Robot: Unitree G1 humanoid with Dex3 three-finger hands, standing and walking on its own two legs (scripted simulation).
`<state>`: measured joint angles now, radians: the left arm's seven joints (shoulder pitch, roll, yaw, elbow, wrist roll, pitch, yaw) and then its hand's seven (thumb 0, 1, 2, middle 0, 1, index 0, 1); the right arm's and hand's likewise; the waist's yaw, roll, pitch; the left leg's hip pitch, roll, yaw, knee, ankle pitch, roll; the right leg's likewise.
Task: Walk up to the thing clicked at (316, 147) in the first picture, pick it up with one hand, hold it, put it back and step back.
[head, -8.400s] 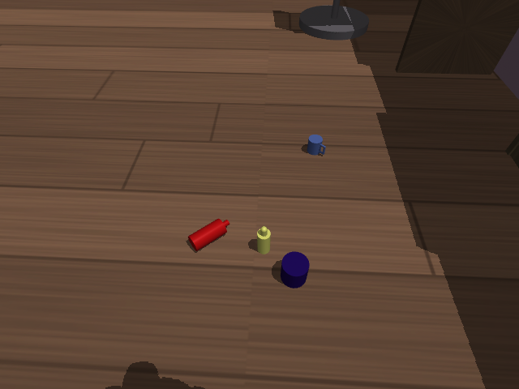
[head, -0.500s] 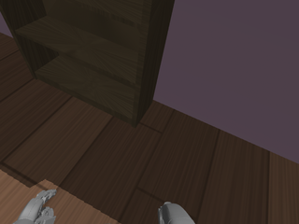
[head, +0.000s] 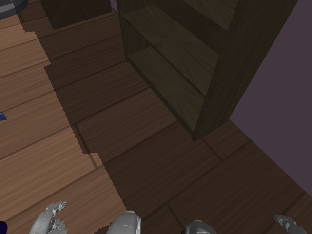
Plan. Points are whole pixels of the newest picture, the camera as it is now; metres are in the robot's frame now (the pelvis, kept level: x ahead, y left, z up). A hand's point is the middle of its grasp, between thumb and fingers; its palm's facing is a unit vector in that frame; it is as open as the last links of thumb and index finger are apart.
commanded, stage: walk up
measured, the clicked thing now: out of the picture +0.85 +1.25 -0.71
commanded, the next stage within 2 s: stand in 1.86 s
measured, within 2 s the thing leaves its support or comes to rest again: neither
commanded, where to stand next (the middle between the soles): +0.05 +0.03 m, yaw +47 degrees
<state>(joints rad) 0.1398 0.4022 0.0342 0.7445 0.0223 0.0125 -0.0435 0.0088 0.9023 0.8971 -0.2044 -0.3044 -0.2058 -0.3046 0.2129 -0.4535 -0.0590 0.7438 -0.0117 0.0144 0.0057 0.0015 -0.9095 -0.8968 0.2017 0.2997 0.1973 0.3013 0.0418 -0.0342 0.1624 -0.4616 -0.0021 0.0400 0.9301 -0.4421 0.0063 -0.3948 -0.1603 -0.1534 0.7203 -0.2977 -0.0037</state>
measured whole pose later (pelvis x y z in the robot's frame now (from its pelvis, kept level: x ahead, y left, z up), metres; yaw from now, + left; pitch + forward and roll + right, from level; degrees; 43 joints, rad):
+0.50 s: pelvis -0.02 -0.03 +0.00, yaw +24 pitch -2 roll +1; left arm 0.24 0.42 0.04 0.78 0.03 -0.03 0.01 0.01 0.90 0.90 -0.20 -0.30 -0.20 -0.30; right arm 0.23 -0.43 -0.07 0.72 -0.03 0.06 0.01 0.00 -0.91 -0.90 0.20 0.30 0.20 0.30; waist 0.03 0.04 0.13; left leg -0.55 -0.11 -0.11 1.11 -0.45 0.00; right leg -0.32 -0.07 -0.08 0.73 -0.37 -0.01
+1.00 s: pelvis -0.02 +0.00 -0.01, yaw +40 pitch -2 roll +0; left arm 0.27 0.43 0.05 0.84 0.01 0.02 -0.02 0.01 0.91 0.90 -0.20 -0.30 -0.20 -0.30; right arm 0.27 -0.40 -0.03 0.82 -0.01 -0.03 -0.03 0.00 -0.90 -0.90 0.21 0.30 0.20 0.30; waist 0.01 -0.05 0.10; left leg -0.36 -0.05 -0.09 0.76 -0.36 0.01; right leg -0.44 -0.08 -0.02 0.89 -0.45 -0.02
